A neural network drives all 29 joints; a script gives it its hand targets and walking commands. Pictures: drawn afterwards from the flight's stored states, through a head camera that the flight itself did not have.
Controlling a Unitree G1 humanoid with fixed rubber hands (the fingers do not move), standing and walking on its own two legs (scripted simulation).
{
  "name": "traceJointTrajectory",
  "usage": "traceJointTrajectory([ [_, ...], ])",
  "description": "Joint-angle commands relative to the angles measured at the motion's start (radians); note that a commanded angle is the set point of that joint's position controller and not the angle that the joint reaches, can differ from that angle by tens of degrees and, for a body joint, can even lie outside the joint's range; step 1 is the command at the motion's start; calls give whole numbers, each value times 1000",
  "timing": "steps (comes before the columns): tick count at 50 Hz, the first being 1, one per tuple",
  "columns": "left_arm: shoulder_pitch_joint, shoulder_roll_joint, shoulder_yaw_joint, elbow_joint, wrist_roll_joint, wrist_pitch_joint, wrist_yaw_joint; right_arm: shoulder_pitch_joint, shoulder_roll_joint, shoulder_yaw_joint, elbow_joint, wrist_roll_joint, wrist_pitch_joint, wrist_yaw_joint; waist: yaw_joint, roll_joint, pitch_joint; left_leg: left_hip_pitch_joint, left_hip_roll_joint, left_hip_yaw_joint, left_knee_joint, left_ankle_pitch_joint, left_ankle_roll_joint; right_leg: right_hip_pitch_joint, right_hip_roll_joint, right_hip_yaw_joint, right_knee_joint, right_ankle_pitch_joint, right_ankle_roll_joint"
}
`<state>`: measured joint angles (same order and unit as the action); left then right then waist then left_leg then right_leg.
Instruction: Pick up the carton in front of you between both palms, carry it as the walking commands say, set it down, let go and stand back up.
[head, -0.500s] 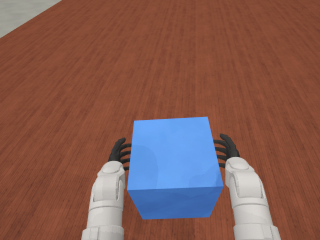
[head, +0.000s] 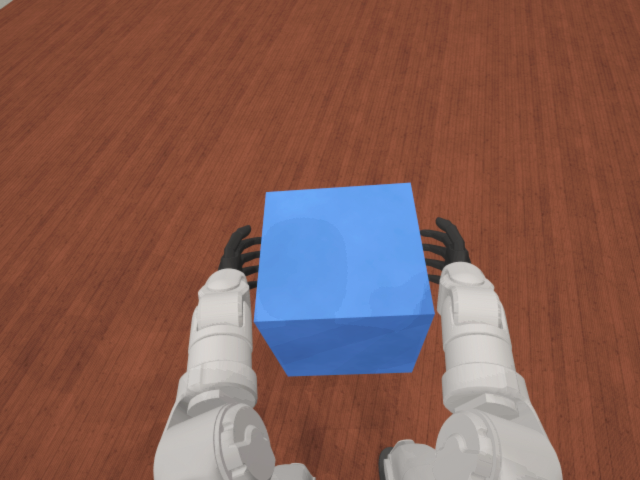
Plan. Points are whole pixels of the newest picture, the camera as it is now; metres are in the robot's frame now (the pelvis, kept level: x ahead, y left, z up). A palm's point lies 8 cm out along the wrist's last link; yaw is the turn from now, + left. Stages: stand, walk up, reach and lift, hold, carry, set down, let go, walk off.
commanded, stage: set down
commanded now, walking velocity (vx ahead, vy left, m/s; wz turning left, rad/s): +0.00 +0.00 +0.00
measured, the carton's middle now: (343, 288) +0.38 -0.01 -0.08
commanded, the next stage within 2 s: none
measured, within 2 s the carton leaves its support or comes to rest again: rests again in 1.88 s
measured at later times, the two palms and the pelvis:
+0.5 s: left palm (267, 294) +0.43 +0.14 -0.18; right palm (429, 298) +0.40 -0.16 -0.19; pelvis -0.02 +0.01 -0.11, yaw +1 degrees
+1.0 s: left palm (291, 306) +0.47 +0.11 -0.34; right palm (424, 312) +0.44 -0.18 -0.34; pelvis -0.04 +0.01 -0.24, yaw +3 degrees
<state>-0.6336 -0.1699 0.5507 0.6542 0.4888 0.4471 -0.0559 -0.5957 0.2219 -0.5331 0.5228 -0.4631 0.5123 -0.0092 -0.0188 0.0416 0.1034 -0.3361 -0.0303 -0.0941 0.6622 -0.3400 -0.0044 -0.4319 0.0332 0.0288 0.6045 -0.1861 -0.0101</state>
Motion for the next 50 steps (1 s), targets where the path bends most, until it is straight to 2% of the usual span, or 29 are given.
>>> traceJointTrajectory([
  [1, -442, -607, -269, 79, -103, -104, -158, -428, 643, 298, 106, 111, -111, 142, 4, -52, -296, -351, -83, 34, -61, 37, 47, 221, 48, 39, 13, 37, 22],
  [4, -468, -641, -339, 71, -145, -194, -165, -453, 683, 354, 102, 126, -211, 132, -1, -48, -430, -455, -101, 39, 14, 93, 36, 189, 57, 40, 101, 166, 26],
  [8, -549, -726, -510, 32, -238, -299, -179, -523, 772, 511, 71, 183, -324, 130, -4, -37, -715, -599, -122, 51, 123, 153, 17, 181, 67, 40, 245, 328, 28],
  [12, -626, -784, -688, -70, -335, -330, -176, -614, 820, 694, -45, 271, -361, 132, -8, -41, -1108, -714, -135, 67, 245, 247, -13, 224, 66, 35, 396, 512, 27],
  [14, -641, -801, -746, -107, -368, -318, -167, -638, 823, 749, -80, 300, -350, 137, -13, -41, -1224, -752, -139, 73, 292, 269, -21, 186, 70, 25, 450, 518, 30],
  [16, -647, -822, -768, -112, -382, -293, -164, -648, 824, 769, -82, 311, -327, 148, -19, -36, -1254, -773, -141, 75, 332, 257, -26, 80, 79, 9, 481, 446, 34],
  [21, -662, -858, -701, -30, -359, -215, -182, -654, 820, 702, 15, 292, -251, 198, -37, -14, -1110, -868, -141, 73, 392, 128, -28, -243, 94, -25, 518, 210, 34],
  [24, -692, -851, -646, 22, -343, -189, -187, -676, 804, 640, 72, 275, -225, 220, -44, -12, -1051, -939, -141, 78, 429, 88, -29, -374, 95, -37, 552, 150, 33],
  [30, -771, -821, -598, 69, -339, -200, -161, -749, 768, 571, 124, 269, -233, 225, -52, -12, -1084, -1045, -150, 89, 534, 119, -34, -541, 97, -50, 658, 175, 39],
  [37, -901, -788, -638, 53, -385, -223, -114, -862, 728, 579, 111, 310, -246, 207, -71, -8, -1236, -1118, -166, 105, 673, 135, -44, -635, 102, -67, 792, 197, 52],
  [43, -1026, -755, -667, 36, -428, -214, -84, -971, 686, 586, 96, 351, -230, 194, -92, -1, -1324, -1166, -178, 123, 777, 98, -50, -685, 104, -87, 891, 171, 61],
  [50, -1130, -701, -620, 88, -432, -197, -76, -1078, 641, 539, 126, 358, -209, 187, -100, -3, -1282, -1285, -185, 143, 875, 20, -45, -749, 101, -97, 981, 124, 69],
])
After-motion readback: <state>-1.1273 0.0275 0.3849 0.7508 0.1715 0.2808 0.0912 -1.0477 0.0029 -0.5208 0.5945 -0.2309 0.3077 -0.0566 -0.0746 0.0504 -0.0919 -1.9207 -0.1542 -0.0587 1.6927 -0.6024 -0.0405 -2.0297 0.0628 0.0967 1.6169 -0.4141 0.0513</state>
